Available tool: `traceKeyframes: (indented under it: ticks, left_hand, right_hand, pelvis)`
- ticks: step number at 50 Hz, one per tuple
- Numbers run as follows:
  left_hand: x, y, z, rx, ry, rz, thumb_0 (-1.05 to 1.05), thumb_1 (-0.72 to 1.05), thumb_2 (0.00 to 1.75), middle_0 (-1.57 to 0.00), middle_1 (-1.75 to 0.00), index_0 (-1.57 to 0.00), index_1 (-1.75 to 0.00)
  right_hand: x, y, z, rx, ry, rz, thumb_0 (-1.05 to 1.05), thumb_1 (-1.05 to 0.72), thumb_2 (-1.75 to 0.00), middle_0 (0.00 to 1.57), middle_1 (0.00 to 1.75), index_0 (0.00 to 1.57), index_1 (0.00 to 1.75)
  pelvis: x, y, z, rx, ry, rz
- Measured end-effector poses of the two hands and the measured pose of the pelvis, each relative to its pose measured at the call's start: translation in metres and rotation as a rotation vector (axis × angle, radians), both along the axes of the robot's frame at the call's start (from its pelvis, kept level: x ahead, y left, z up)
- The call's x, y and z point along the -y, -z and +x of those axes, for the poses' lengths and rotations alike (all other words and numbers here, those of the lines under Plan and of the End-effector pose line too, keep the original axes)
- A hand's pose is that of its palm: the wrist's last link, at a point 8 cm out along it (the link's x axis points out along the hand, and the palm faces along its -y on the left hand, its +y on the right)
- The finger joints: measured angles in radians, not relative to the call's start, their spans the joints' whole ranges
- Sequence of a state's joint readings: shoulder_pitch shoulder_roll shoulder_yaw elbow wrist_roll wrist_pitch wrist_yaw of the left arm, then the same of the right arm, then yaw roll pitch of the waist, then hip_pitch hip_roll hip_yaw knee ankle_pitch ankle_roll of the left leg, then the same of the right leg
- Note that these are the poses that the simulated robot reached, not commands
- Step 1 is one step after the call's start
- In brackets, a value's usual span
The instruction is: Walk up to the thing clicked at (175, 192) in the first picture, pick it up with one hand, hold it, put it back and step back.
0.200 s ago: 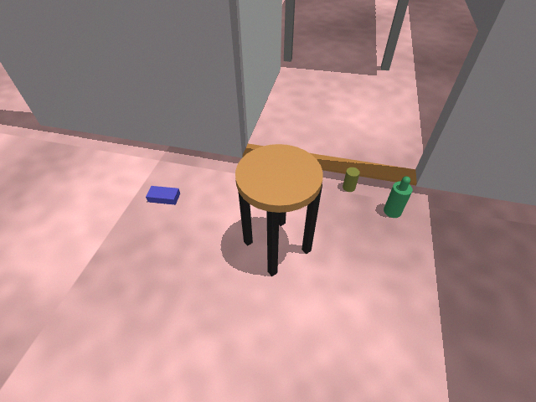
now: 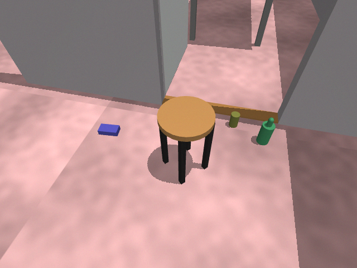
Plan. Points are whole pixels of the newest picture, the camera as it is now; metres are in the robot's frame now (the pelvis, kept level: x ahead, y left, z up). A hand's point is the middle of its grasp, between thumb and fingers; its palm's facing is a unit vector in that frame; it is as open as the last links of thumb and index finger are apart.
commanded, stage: stand
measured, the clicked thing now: (109, 129) +1.17 +0.55 -0.76
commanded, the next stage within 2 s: walk up in 0.92 s
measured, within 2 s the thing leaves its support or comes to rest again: neither
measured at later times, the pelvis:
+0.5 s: pelvis +0.00 +0.00 +0.00, yaw +0 degrees
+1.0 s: pelvis +0.00 -0.01 +0.00, yaw +6 degrees
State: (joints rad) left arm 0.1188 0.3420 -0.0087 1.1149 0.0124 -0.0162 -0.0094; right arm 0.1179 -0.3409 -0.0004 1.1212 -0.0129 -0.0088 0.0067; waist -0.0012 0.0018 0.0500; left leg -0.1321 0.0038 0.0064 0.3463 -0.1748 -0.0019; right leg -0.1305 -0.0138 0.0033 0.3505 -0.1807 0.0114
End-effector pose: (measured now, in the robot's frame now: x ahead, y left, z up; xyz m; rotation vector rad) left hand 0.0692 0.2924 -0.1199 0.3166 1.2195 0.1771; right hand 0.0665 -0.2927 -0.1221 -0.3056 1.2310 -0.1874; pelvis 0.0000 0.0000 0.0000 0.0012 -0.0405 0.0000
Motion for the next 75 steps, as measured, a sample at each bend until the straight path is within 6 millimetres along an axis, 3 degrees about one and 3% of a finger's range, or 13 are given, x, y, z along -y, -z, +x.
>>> traceKeyframes:
  ticks: [47, 51, 54, 58, 62, 69, 75]
  left_hand:
    - [-0.002, 0.000, -0.001, -0.013, -0.016, 0.001, 0.01, 0.90, 0.90, -0.20, -0.30, -0.20, -0.30]
    - [-0.010, -0.002, 0.005, 0.062, -0.108, 0.012, 0.01, 0.90, 0.90, -0.20, -0.30, -0.21, -0.30]
    - [-0.007, -0.011, 0.001, 0.126, -0.164, 0.030, 0.01, 0.90, 0.90, -0.20, -0.30, -0.20, -0.30]
    - [0.001, -0.016, -0.024, 0.159, -0.211, 0.080, 0.01, 0.90, 0.90, -0.20, -0.30, -0.20, -0.30]
    - [0.012, -0.019, -0.062, 0.120, -0.298, 0.086, 0.01, 0.90, 0.90, -0.20, -0.30, -0.20, -0.30]
    - [0.027, -0.009, -0.106, 0.151, -0.432, 0.054, 0.01, 0.90, 0.90, -0.20, -0.30, -0.20, -0.30]
    - [0.027, 0.021, -0.149, 0.161, -0.555, 0.015, 0.01, 0.90, 0.90, -0.20, -0.30, -0.21, -0.30]
  right_hand:
    - [0.003, -0.001, 0.002, -0.018, -0.005, -0.005, 0.01, -0.91, -0.90, 0.20, 0.29, 0.20, 0.30]
    - [0.011, 0.000, -0.001, -0.066, -0.077, -0.021, 0.01, -0.91, -0.90, 0.21, 0.30, 0.20, 0.30]
    - [0.028, 0.000, 0.002, -0.123, -0.141, -0.051, 0.01, -0.91, -0.90, 0.21, 0.30, 0.20, 0.30]
    - [0.051, 0.010, 0.032, -0.115, -0.222, -0.084, 0.01, -0.91, -0.90, 0.21, 0.30, 0.20, 0.30]
    - [0.048, 0.001, 0.076, -0.043, -0.332, -0.081, 0.01, -0.91, -0.90, 0.20, 0.29, 0.20, 0.30]
    - [0.020, -0.019, 0.147, 0.047, -0.534, -0.068, 0.01, -0.91, -0.90, 0.20, 0.29, 0.20, 0.30]
    - [-0.031, -0.024, 0.193, 0.113, -0.684, -0.096, 0.01, -0.91, -0.90, 0.20, 0.29, 0.20, 0.30]
  pelvis:
    - [0.002, 0.000, 0.004, -0.009, -0.015, -0.001]
    - [0.014, 0.004, -0.004, -0.023, -0.131, 0.009]
    - [0.027, 0.004, -0.010, -0.041, -0.207, 0.003]
    - [0.045, 0.014, -0.013, -0.048, -0.246, 0.011]
    - [0.054, 0.010, -0.011, -0.028, -0.348, 0.010]
    - [0.058, 0.011, -0.002, -0.016, -0.476, 0.007]
    - [0.047, 0.027, 0.003, -0.014, -0.592, 0.021]
